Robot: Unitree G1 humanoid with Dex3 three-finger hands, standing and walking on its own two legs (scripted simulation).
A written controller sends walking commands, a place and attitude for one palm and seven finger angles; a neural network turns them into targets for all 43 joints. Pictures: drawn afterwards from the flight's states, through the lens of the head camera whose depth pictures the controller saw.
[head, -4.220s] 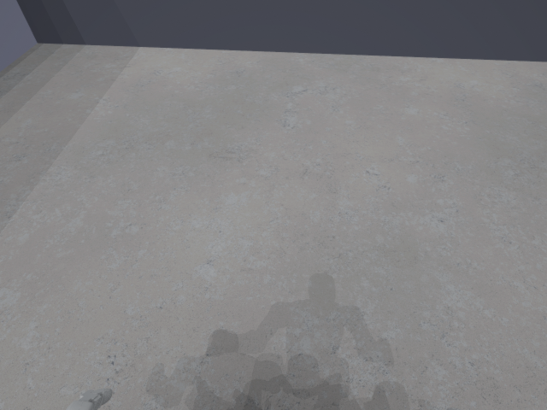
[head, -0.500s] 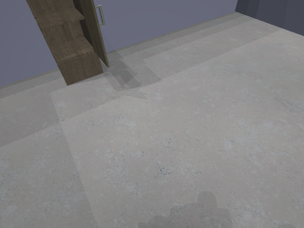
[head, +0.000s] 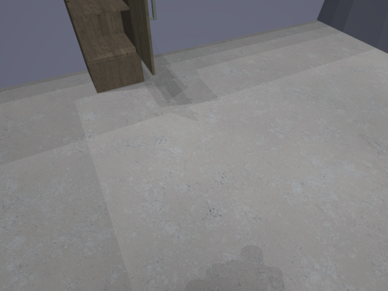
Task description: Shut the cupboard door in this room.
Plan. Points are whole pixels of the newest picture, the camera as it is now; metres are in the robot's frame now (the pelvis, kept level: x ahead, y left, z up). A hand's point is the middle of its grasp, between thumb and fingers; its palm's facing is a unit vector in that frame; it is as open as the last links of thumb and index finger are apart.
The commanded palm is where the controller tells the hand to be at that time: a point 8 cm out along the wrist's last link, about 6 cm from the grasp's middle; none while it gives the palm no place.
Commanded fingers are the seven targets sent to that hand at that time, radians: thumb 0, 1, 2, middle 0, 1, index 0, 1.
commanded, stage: turn or walk to find it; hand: left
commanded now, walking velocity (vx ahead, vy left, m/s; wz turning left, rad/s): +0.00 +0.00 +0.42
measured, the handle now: (150, 7) +1.59 +0.40 -0.04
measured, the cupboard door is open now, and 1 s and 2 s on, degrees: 90 90 90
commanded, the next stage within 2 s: stand and wait in 0.20 s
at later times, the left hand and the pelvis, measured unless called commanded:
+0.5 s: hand out of the picture +0.03 +0.23 -0.17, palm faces +0.21 -0.96 -0.20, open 7.4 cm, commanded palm none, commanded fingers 0.00 0.90 0.90 -0.20 -0.30 -0.20 -0.30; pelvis +0.00 +0.03 +0.00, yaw +9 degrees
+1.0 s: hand out of the picture -0.06 +0.20 -0.19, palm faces +0.36 -0.92 -0.15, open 7.3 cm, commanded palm none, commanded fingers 0.00 0.90 0.90 -0.20 -0.30 -0.20 -0.30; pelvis +0.03 +0.05 -0.01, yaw +17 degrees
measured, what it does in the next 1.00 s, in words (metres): steps on the spot, turning left: right foot, then left foot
